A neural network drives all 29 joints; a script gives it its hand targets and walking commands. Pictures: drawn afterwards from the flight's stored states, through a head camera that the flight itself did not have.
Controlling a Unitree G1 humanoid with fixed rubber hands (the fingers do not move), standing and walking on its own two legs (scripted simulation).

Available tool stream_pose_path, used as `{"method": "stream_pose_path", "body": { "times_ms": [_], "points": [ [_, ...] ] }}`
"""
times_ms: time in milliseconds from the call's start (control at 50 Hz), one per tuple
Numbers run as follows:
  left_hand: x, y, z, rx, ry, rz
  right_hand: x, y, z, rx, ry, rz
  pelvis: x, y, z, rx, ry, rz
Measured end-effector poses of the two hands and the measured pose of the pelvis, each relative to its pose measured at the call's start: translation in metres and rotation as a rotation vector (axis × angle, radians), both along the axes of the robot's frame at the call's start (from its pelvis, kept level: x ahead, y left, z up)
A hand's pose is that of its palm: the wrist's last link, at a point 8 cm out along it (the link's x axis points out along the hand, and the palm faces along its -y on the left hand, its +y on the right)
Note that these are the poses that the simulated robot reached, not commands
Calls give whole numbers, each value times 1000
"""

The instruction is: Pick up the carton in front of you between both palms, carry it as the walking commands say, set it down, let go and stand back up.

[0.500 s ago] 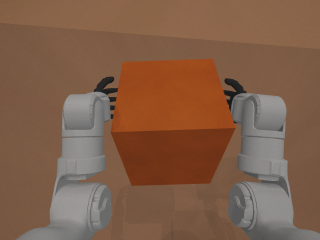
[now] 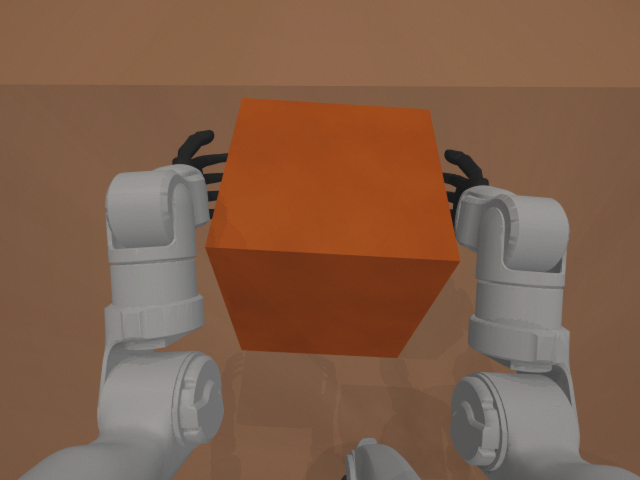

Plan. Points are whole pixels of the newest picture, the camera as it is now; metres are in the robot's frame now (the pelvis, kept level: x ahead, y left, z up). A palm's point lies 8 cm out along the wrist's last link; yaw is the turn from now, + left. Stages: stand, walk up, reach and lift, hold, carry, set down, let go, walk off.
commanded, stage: carry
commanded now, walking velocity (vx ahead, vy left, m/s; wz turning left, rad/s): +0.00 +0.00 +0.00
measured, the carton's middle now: (327, 240) +0.39 -0.03 +0.07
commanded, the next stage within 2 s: none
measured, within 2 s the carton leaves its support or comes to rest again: neither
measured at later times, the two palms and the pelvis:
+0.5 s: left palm (150, 105) +0.52 +0.17 +0.18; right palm (400, 94) +0.53 -0.13 +0.18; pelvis +0.16 +0.00 +0.01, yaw +2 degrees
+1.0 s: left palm (163, 129) +0.52 +0.17 +0.15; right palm (400, 122) +0.52 -0.13 +0.14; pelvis +0.18 +0.00 +0.01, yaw +2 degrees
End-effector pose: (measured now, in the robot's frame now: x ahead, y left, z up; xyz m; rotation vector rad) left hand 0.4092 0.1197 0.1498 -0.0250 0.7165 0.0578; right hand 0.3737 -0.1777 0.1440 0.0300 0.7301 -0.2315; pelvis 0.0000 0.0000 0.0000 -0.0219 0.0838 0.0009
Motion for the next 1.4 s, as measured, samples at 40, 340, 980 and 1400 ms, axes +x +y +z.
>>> {"method": "stream_pose_path", "body": {
  "times_ms": [40,340,980,1400],
  "points": [
    [18,-2,8,-4,-39,13,22,-2,8,10,-41,0,18,-3,-1,2,1,-1],
    [87,42,30,36,-48,138,144,40,40,12,-47,150,124,-15,8,15,-21,22],
    [109,46,-4,80,34,79,152,44,-1,-30,36,152,176,3,7,5,-69,33],
    [86,43,-2,87,39,72,130,41,2,-35,43,157,156,0,10,9,-89,36]
  ]
}}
